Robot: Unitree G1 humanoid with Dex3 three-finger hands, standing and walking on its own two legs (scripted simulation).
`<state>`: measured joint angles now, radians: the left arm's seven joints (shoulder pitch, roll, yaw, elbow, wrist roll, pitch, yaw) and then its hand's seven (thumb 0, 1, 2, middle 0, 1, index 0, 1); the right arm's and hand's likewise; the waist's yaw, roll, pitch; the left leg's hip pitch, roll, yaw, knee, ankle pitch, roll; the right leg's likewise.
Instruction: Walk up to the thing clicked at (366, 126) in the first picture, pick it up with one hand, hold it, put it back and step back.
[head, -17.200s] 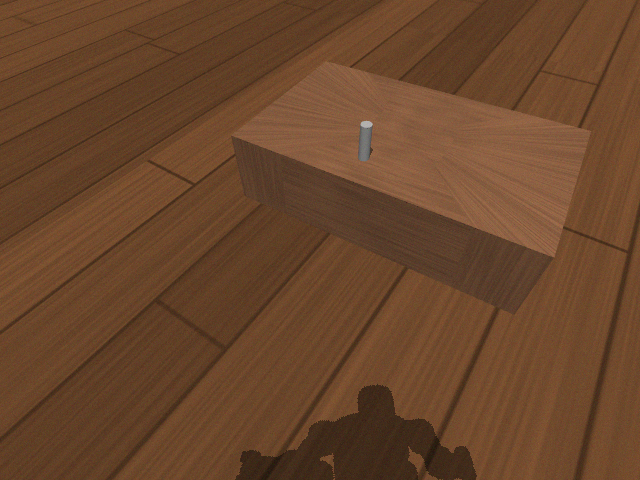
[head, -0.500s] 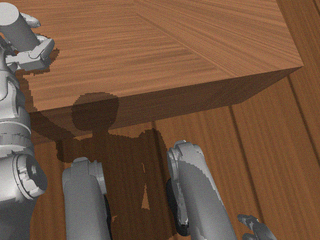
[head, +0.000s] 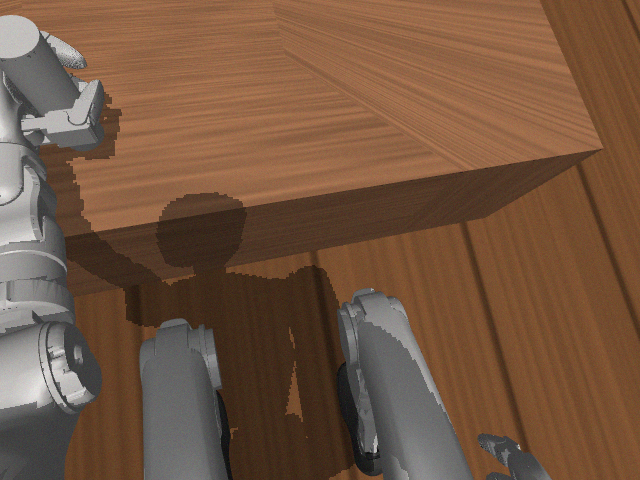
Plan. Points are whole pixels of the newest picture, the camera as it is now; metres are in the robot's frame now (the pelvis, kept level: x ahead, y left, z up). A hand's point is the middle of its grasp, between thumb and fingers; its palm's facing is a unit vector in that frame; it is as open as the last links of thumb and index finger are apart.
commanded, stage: settle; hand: left
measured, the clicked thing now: (53, 94) +0.54 +0.22 +0.02
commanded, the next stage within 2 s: lift in 0.92 s
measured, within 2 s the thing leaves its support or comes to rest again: neither
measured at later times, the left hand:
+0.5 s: hand (27, 40) +0.55 +0.21 +0.08, palm faces +0.11 -0.99 -0.05, open 5.8 cm
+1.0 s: hand (5, 13) +0.55 +0.21 +0.11, palm faces +0.11 -0.99 -0.05, open 5.8 cm
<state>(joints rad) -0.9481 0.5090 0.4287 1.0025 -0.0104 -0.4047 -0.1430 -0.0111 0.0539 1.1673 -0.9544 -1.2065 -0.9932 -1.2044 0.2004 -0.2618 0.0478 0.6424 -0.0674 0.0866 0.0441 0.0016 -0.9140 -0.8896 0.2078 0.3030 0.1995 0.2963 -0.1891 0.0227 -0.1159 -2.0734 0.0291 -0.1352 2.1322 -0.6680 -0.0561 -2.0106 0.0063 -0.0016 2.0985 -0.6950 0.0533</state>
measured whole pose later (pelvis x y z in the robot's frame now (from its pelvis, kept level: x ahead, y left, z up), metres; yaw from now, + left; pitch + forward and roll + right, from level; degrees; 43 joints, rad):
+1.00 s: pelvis +0.02 +0.00 +0.09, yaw +1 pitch +35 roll -4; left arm -0.92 0.48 0.40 1.00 -0.03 -0.37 -0.13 -0.01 0.05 1.21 -0.96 -1.22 -1.00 -1.22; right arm 0.22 -0.25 0.03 0.64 -0.05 0.05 0.02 0.00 -0.88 -0.88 0.21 0.30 0.20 0.30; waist -0.17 0.03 -0.15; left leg -1.81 0.05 -0.10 1.83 -0.64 -0.04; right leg -1.75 0.00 0.00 1.80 -0.66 0.05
